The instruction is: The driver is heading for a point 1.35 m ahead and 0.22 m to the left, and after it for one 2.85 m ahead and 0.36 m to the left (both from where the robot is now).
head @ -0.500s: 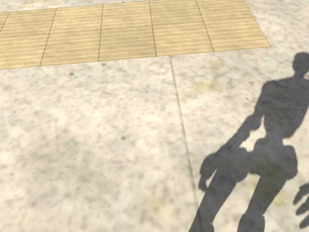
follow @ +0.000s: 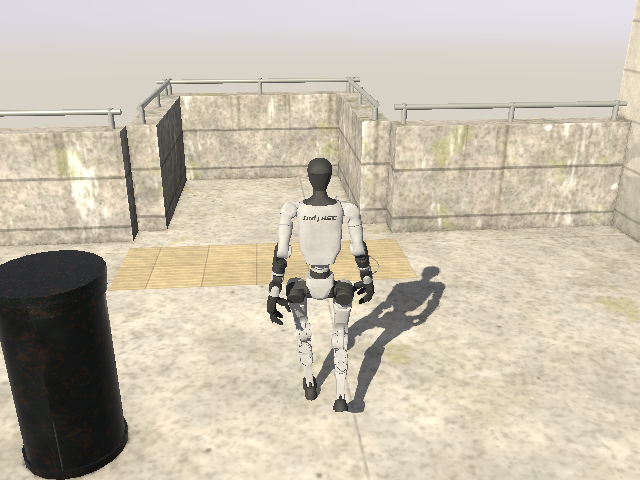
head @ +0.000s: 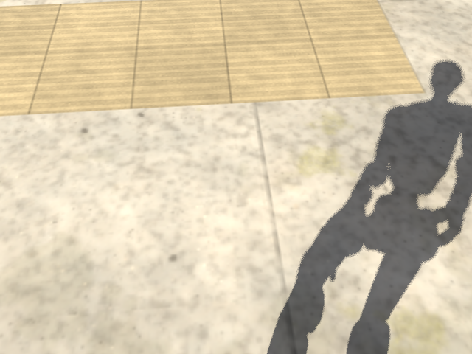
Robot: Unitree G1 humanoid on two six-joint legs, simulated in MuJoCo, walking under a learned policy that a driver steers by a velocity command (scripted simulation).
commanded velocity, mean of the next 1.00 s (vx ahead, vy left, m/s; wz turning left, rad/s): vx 0.50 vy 0.00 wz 0.00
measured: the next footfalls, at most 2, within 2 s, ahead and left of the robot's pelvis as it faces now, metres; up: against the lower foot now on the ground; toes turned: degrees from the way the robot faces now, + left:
right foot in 0.48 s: +0.44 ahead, -0.11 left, +0.00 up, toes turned -4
left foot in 1.04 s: +0.75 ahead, +0.07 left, +0.00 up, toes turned +5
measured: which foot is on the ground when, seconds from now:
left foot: down 0.00-0.50, up 0.52-1.00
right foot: up 0.00-0.46, down 0.48-1.00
